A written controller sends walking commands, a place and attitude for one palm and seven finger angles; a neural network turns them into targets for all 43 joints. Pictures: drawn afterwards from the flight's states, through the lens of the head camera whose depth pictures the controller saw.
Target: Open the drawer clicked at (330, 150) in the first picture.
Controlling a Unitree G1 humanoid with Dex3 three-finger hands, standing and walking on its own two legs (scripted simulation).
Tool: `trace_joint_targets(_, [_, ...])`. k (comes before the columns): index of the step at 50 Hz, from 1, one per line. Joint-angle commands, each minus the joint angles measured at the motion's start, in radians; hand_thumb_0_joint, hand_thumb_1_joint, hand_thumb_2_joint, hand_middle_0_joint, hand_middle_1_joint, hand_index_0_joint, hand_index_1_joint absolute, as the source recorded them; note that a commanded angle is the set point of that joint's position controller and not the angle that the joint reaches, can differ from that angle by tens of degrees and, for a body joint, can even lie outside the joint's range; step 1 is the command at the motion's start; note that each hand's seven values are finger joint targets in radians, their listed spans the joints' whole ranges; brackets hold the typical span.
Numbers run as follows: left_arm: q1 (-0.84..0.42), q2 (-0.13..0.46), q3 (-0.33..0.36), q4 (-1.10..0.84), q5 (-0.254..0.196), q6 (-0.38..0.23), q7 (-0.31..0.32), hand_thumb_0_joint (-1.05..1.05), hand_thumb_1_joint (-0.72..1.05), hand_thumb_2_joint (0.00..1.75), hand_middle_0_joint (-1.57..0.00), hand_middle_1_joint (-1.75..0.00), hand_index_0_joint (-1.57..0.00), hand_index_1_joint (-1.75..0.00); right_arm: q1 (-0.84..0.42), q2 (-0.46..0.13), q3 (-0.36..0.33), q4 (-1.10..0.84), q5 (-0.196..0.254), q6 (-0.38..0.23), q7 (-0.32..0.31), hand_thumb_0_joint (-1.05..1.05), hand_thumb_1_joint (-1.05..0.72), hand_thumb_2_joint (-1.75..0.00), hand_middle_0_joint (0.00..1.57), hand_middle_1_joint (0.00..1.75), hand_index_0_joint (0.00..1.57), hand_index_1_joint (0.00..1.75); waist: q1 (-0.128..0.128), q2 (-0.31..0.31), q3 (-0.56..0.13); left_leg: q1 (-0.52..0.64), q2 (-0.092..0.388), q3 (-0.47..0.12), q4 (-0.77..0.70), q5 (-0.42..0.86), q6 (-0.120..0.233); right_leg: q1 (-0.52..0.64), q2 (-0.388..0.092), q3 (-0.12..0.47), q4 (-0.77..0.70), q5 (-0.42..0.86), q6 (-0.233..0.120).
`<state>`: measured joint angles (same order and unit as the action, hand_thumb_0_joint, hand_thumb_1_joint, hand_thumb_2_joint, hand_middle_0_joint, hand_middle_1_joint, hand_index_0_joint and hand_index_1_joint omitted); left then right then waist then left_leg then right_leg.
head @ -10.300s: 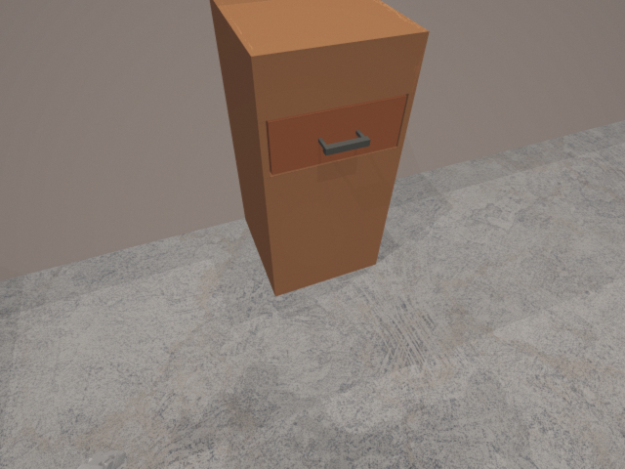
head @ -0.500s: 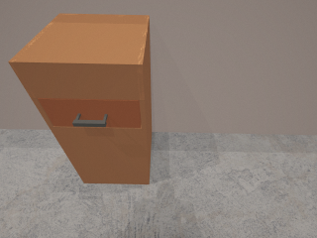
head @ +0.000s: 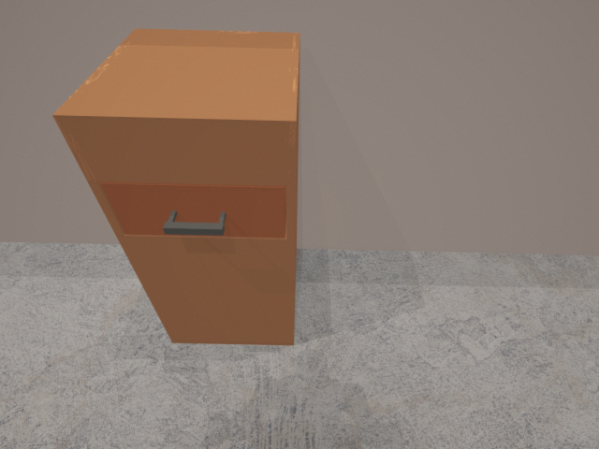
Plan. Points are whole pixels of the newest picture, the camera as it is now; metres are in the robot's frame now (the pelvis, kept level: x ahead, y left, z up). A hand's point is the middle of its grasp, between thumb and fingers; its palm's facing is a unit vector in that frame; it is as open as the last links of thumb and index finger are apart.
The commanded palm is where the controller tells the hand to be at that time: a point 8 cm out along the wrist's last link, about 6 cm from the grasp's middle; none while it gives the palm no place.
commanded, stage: shuffle to correct the standing spot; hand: left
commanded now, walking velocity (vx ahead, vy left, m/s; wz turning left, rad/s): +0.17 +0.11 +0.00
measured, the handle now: (196, 222) +0.58 +0.27 -0.11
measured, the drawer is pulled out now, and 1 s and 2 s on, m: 0.00 0.00 0.00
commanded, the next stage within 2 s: come to a stop and stand still in 0.26 s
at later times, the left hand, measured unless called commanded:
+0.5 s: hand out of the picture +0.06 +0.20 -0.18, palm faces +0.00 -0.99 -0.16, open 7.4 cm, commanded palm none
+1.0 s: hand out of the picture +0.13 +0.22 -0.19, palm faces +0.05 -0.98 -0.20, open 7.2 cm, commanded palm none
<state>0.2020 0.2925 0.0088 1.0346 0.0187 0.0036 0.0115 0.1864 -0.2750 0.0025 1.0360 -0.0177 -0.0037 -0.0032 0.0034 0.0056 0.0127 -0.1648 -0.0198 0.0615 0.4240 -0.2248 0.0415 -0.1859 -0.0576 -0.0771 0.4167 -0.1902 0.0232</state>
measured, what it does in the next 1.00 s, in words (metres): steps on the spot: right foot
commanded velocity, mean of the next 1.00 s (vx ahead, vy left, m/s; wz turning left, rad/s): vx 0.00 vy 0.03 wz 0.00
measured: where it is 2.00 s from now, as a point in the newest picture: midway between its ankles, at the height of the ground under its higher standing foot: outside the picture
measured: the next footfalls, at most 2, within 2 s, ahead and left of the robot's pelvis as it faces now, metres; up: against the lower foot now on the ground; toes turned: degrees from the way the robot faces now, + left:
right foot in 0.62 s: +0.16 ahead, -0.09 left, +0.00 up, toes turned -4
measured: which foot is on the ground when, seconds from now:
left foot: down 0.00-1.00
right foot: down 0.00-0.32, up 0.34-0.60, down 0.62-1.00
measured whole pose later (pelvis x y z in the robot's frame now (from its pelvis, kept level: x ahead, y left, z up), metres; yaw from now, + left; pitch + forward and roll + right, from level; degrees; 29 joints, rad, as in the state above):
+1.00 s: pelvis +0.07 +0.04 -0.01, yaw -1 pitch -2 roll +0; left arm 0.22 0.17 0.03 1.00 0.02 0.02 0.05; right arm 0.25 -0.15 -0.03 1.04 -0.01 0.02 -0.03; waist 0.01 -0.02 0.04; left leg -0.21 0.00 0.11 0.58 -0.34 0.04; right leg -0.31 -0.05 -0.06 0.56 -0.22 0.01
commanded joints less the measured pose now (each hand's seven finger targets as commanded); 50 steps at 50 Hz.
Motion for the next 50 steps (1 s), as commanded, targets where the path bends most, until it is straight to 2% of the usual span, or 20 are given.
trace_joint_targets(1, [0.053, 0.060, 0.008, -0.032, 0.005, -0.004, 0.012, 0.00, 0.90, 0.90, -0.20, -0.30, -0.20, -0.30, 0.041, -0.109, -0.019, -0.031, -0.008, -0.002, -0.001, 0.00, -0.90, -0.90, 0.20, 0.30, 0.20, 0.30, -0.001, 0.005, 0.007, -0.093, 0.131, -0.144, -0.149, -0.210, -0.010, 0.022, -0.061, 0.073, -0.045, -0.133, -0.032])
trace_joint_targets(5, [0.104, 0.072, 0.017, -0.023, 0.012, 0.000, 0.008, 0.00, 0.90, 0.90, -0.20, -0.30, -0.20, -0.30, 0.067, -0.102, -0.020, -0.025, -0.009, 0.012, 0.002, 0.00, -0.90, -0.90, 0.20, 0.30, 0.20, 0.30, 0.009, -0.033, 0.099, -0.173, 0.101, -0.130, -0.108, -0.323, 0.001, -0.025, -0.075, 0.112, -0.081, -0.291, -0.048])
trace_joint_targets(11, [0.191, 0.090, 0.049, -0.009, 0.005, -0.010, 0.020, 0.00, 0.90, 0.90, -0.20, -0.30, -0.20, -0.30, 0.141, -0.038, -0.018, -0.019, -0.005, 0.004, 0.000, 0.00, -0.90, -0.90, 0.20, 0.30, 0.20, 0.30, 0.010, -0.141, 0.102, -0.204, 0.040, 0.001, 0.137, -0.167, -0.012, -0.004, -0.212, 0.264, -0.164, -0.352, -0.137])
trace_joint_targets(14, [0.167, 0.051, 0.051, -0.014, 0.005, -0.009, 0.021, 0.00, 0.90, 0.90, -0.20, -0.30, -0.20, -0.30, 0.217, -0.013, -0.017, 0.005, 0.001, -0.007, -0.003, 0.00, -0.90, -0.90, 0.20, 0.30, 0.20, 0.30, -0.023, -0.066, 0.106, -0.091, 0.050, -0.012, 0.038, -0.123, -0.003, -0.081, -0.165, 0.172, -0.068, -0.259, -0.124])
trace_joint_targets(16, [0.153, -0.033, 0.033, -0.020, 0.007, -0.003, 0.016, 0.00, 0.90, 0.90, -0.20, -0.30, -0.20, -0.30, 0.327, -0.068, -0.031, 0.048, -0.001, -0.020, -0.010, 0.00, -0.90, -0.90, 0.20, 0.30, 0.20, 0.30, -0.057, 0.213, 0.098, 0.043, 0.187, -0.234, -0.108, 0.002, 0.042, -0.212, -0.006, -0.026, 0.235, -0.187, -0.057])
trace_joint_targets(17, [0.118, -0.073, 0.019, -0.037, 0.011, -0.006, 0.018, 0.00, 0.90, 0.90, -0.20, -0.30, -0.20, -0.30, 0.395, -0.087, -0.040, 0.072, -0.001, -0.022, -0.023, 0.00, -0.90, -0.90, 0.20, 0.30, 0.20, 0.30, -0.080, 0.306, 0.131, 0.148, 0.272, -0.365, -0.181, 0.184, 0.090, -0.388, 0.043, -0.048, 0.411, -0.333, -0.036])
trace_joint_targets(20, [0.090, -0.079, 0.019, -0.032, 0.003, -0.020, 0.018, 0.00, 0.90, 0.90, -0.20, -0.30, -0.20, -0.30, 0.348, -0.017, -0.018, 0.059, 0.002, -0.034, -0.043, 0.00, -0.90, -0.90, 0.20, 0.30, 0.20, 0.30, -0.049, 0.081, 0.104, 0.210, 0.315, -0.315, -0.102, 0.587, 0.190, -0.437, -0.039, 0.038, 0.546, -0.314, -0.044])
trace_joint_targets(24, [0.123, -0.140, 0.008, -0.012, -0.011, -0.008, 0.024, 0.00, 0.90, 0.90, -0.20, -0.30, -0.20, -0.30, 0.265, -0.002, -0.013, 0.052, 0.006, -0.043, -0.057, 0.00, -0.90, -0.90, 0.20, 0.30, 0.20, 0.30, -0.004, 0.045, 0.066, 0.096, 0.238, -0.148, -0.073, 0.893, 0.114, -0.195, -0.019, 0.012, 0.313, -0.120, -0.018])
trace_joint_targets(28, [0.154, -0.101, 0.020, -0.005, -0.012, 0.003, 0.040, 0.00, 0.90, 0.90, -0.20, -0.30, -0.20, -0.30, 0.259, 0.011, -0.030, 0.065, 0.015, -0.034, -0.066, 0.00, -0.90, -0.90, 0.20, 0.30, 0.20, 0.30, 0.014, 0.088, 0.037, 0.096, 0.222, -0.117, -0.019, 0.977, 0.030, -0.077, 0.018, -0.006, 0.164, 0.015, -0.038])
trace_joint_targets(30, [0.191, -0.068, 0.030, -0.008, -0.007, 0.002, 0.045, 0.00, 0.90, 0.90, -0.20, -0.30, -0.20, -0.30, 0.261, 0.024, -0.038, 0.066, 0.017, -0.024, -0.064, 0.00, -0.90, -0.90, 0.20, 0.30, 0.20, 0.30, 0.031, 0.058, 0.019, 0.057, 0.206, -0.114, 0.056, 0.895, 0.005, 0.004, 0.009, 0.029, 0.106, 0.150, -0.055])
trace_joint_targets(31, [0.211, -0.048, 0.038, -0.008, -0.003, -0.001, 0.047, 0.00, 0.90, 0.90, -0.20, -0.30, -0.20, -0.30, 0.267, 0.034, -0.043, 0.060, 0.017, -0.017, -0.064, 0.00, -0.90, -0.90, 0.20, 0.30, 0.20, 0.30, 0.035, 0.017, 0.006, -0.020, 0.163, -0.098, 0.117, 0.735, -0.015, 0.079, -0.034, 0.089, 0.123, 0.415, -0.081])
trace_joint_targets(33, [0.213, -0.001, 0.047, -0.007, -0.006, -0.009, 0.048, 0.00, 0.90, 0.90, -0.20, -0.30, -0.20, -0.30, 0.295, 0.087, -0.049, 0.058, 0.022, -0.003, -0.053, 0.00, -0.90, -0.90, 0.20, 0.30, 0.20, 0.30, 0.009, -0.087, -0.051, -0.145, 0.045, -0.042, 0.276, 0.145, -0.041, 0.162, -0.243, 0.226, 0.128, 0.850, -0.202])
trace_joint_targets(34, [0.207, 0.008, 0.049, -0.007, -0.005, -0.015, 0.051, 0.00, 0.90, 0.90, -0.20, -0.30, -0.20, -0.30, 0.278, 0.112, -0.049, 0.055, 0.023, 0.007, -0.050, 0.00, -0.90, -0.90, 0.20, 0.30, 0.20, 0.30, 0.008, -0.176, -0.089, -0.145, 0.026, -0.020, 0.375, -0.233, -0.045, 0.162, -0.306, 0.253, 0.059, 0.917, -0.256])
trace_joint_targets(35, [0.162, -0.006, 0.045, -0.023, -0.001, -0.012, 0.056, 0.00, 0.90, 0.90, -0.20, -0.30, -0.20, -0.30, 0.259, 0.119, -0.048, 0.044, 0.024, 0.014, -0.049, 0.00, -0.90, -0.90, 0.20, 0.30, 0.20, 0.30, -0.003, -0.192, -0.091, -0.139, 0.043, -0.049, 0.411, -0.343, -0.039, 0.116, -0.314, 0.254, 0.022, 0.856, -0.275])
trace_joint_targets(40, [0.019, 0.003, 0.057, -0.084, -0.002, 0.012, 0.050, 0.00, 0.90, 0.90, -0.20, -0.30, -0.20, -0.30, 0.299, 0.128, -0.052, 0.069, 0.014, 0.018, -0.032, 0.00, -0.90, -0.90, 0.20, 0.30, 0.20, 0.30, -0.056, -0.110, -0.032, -0.004, 0.051, 0.000, 0.069, -0.044, -0.045, -0.066, -0.194, 0.157, 0.041, 0.352, -0.162])
trace_joint_targets(43, [0.025, -0.065, 0.051, -0.111, -0.010, 0.026, 0.035, 0.00, 0.90, 0.90, -0.20, -0.30, -0.20, -0.30, 0.192, 0.021, -0.062, 0.010, -0.006, 0.012, -0.027, 0.00, -0.90, -0.90, 0.20, 0.30, 0.20, 0.30, -0.008, 0.157, 0.066, -0.176, 0.246, -0.211, -0.127, 0.036, 0.041, -0.092, -0.001, 0.024, 0.131, -0.045, -0.035])
trace_joint_targets(47, [0.091, -0.089, 0.038, -0.068, 0.006, 0.022, 0.028, 0.00, 0.90, 0.90, -0.20, -0.30, -0.20, -0.30, 0.076, 0.017, -0.053, -0.032, -0.006, -0.003, -0.028, 0.00, -0.90, -0.90, 0.20, 0.30, 0.20, 0.30, 0.031, 0.096, 0.083, -0.224, 0.224, -0.155, -0.148, 0.035, 0.039, 0.004, -0.017, 0.043, 0.150, -0.007, -0.033])
trace_joint_targets(48, [0.192, -0.024, 0.023, -0.023, -0.004, 0.006, 0.068, 0.00, 0.90, 0.90, -0.20, -0.30, -0.20, -0.30, -0.019, -0.023, -0.054, -0.102, 0.019, -0.014, -0.028, 0.00, -0.90, -0.90, 0.20, 0.30, 0.20, 0.30, 0.064, 0.075, 0.050, -0.138, 0.188, -0.032, 0.114, 0.219, -0.011, -0.046, -0.096, 0.117, 0.107, 0.269, -0.055])
trace_joint_targets(49, [0.118, 0.019, 0.022, -0.065, -0.002, -0.011, 0.056, 0.00, 0.90, 0.90, -0.20, -0.30, -0.20, -0.30, 0.057, 0.047, -0.043, -0.121, 0.010, -0.006, -0.020, 0.00, -0.90, -0.90, 0.20, 0.30, 0.20, 0.30, 0.006, 0.054, -0.004, -0.118, 0.084, -0.039, 0.083, -0.096, -0.037, -0.090, -0.141, 0.209, 0.043, 0.071, -0.097])
trace_joint_targets(50, [0.076, 0.037, 0.024, -0.079, -0.004, -0.014, 0.041, 0.00, 0.90, 0.90, -0.20, -0.30, -0.20, -0.30, 0.070, 0.047, -0.040, -0.113, 0.001, 0.003, -0.009, 0.00, -0.90, -0.90, 0.20, 0.30, 0.20, 0.30, -0.003, 0.050, 0.034, -0.101, 0.073, -0.034, 0.055, -0.169, -0.031, -0.158, -0.126, 0.216, -0.002, -0.180, -0.107])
